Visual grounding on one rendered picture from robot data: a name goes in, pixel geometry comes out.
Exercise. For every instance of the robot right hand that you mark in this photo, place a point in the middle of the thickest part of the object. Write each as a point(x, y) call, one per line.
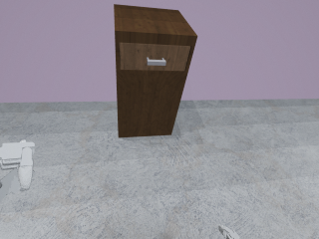
point(227, 233)

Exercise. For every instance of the handle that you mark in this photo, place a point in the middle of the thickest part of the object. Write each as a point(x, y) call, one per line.
point(161, 62)

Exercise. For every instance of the robot left hand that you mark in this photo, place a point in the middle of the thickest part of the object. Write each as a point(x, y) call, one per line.
point(16, 156)

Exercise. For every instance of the drawer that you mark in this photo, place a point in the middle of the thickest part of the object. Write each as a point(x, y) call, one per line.
point(133, 56)

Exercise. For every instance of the cabinet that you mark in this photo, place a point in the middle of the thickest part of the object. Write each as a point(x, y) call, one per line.
point(148, 100)

